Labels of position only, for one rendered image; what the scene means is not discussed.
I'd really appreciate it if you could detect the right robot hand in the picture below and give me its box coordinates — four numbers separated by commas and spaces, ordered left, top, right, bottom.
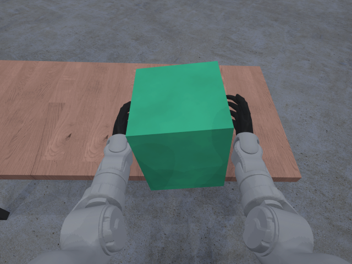
226, 94, 253, 135

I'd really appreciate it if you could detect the right robot upper arm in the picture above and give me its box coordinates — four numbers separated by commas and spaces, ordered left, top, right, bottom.
243, 205, 351, 264

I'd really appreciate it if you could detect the carton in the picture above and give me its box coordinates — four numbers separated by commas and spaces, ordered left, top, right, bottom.
125, 61, 234, 190

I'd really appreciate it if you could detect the robot right forearm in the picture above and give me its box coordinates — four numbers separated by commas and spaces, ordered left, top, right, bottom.
231, 132, 314, 242

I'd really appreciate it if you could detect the table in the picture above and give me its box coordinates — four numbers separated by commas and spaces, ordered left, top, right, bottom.
0, 60, 302, 220

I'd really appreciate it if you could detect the robot left forearm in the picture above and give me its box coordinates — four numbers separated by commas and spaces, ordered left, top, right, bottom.
60, 134, 133, 248

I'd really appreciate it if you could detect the left robot hand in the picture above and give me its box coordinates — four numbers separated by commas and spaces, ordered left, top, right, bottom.
112, 101, 131, 135

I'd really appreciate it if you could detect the left robot upper arm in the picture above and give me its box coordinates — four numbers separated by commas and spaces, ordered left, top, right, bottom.
27, 204, 127, 264

